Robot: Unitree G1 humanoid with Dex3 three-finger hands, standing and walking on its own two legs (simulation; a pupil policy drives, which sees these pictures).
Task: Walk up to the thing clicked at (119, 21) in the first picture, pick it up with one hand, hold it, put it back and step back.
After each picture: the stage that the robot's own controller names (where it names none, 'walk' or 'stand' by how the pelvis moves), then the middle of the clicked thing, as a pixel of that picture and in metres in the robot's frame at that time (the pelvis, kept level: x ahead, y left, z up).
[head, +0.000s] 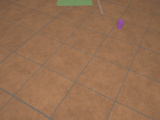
stand; (120, 24) +1.78 -0.50 -0.72
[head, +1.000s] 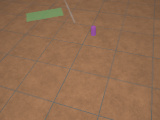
walk; (93, 30) +1.69 -0.05 -0.70
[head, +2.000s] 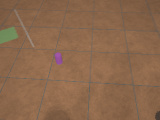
walk; (58, 58) +1.11 +0.29 -0.71
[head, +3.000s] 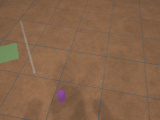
walk; (61, 96) +0.67 +0.21 -0.71
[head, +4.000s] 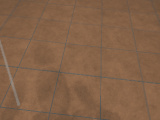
walk; out of the picture +0.36 +0.16 -0.70
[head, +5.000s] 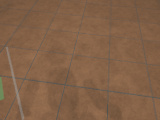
stand; out of the picture +0.27 +0.16 -0.72
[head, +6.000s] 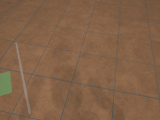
stand; out of the picture +0.29 +0.14 -0.72
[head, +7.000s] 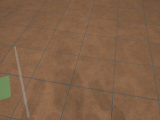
stand; out of the picture +0.29 +0.16 -0.73
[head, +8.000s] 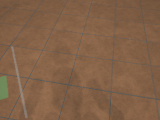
stand; out of the picture +0.28 +0.16 -0.73
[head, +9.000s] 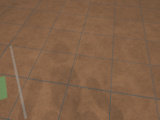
stand; out of the picture +0.27 +0.16 -0.73
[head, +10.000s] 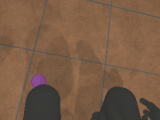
go down; (39, 83) +0.36 +0.18 -0.37
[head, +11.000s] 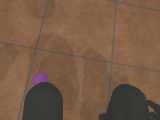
go down; (41, 82) +0.36 +0.18 -0.31
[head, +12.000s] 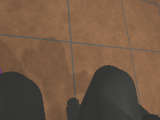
close in; out of the picture +0.36 +0.21 -0.22
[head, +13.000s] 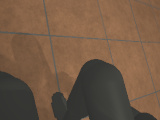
close; out of the picture +0.37 +0.23 -0.21
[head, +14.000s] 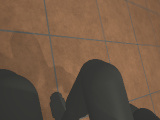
lift; out of the picture +0.37 +0.23 -0.21
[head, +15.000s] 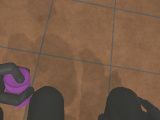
lift; (18, 88) +0.30 +0.21 -0.06
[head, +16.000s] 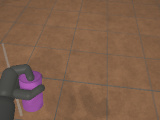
hold; (31, 91) +0.32 +0.17 +0.04
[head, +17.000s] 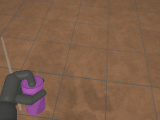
hold; (34, 95) +0.31 +0.17 +0.00
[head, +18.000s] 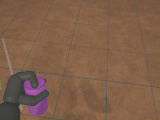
crouch; (36, 96) +0.31 +0.16 +0.00
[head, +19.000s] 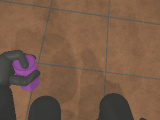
crouch; (27, 73) +0.38 +0.18 -0.08
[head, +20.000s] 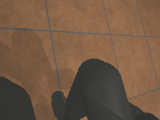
lower; out of the picture +0.40 +0.26 -0.22
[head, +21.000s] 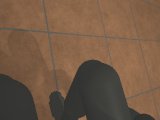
lower; out of the picture +0.39 +0.26 -0.22
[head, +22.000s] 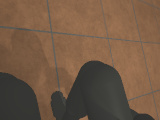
lower; out of the picture +0.39 +0.26 -0.22
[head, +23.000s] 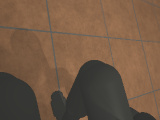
lower; out of the picture +0.39 +0.26 -0.22
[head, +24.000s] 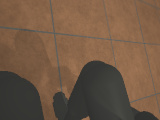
loosen; out of the picture +0.37 +0.24 -0.22
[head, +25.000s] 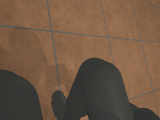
withdraw; out of the picture +0.36 +0.23 -0.22
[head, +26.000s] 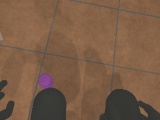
walk; (46, 82) +0.38 +0.18 -0.38
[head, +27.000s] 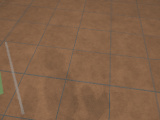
stand; out of the picture +0.31 +0.16 -0.66
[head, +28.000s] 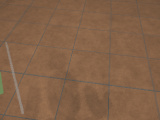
stand; out of the picture +0.31 +0.18 -0.67
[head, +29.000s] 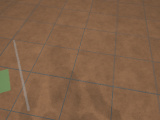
stand; out of the picture +0.32 +0.16 -0.71
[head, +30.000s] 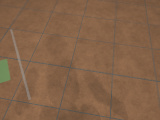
walk; out of the picture +0.35 +0.14 -0.70
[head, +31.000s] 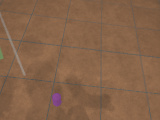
walk; (56, 99) +0.52 +0.15 -0.70
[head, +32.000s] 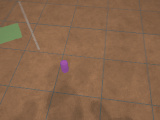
walk; (64, 66) +0.86 +0.21 -0.70
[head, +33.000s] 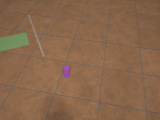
stand; (66, 71) +0.99 +0.16 -0.71
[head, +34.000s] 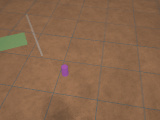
stand; (64, 70) +1.00 +0.17 -0.72
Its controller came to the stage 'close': yes
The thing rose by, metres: 0.71
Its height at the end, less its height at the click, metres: +0.00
